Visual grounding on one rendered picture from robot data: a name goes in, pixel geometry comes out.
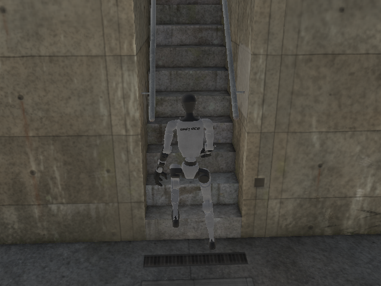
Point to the stairs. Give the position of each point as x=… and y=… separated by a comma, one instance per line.
x=190, y=58

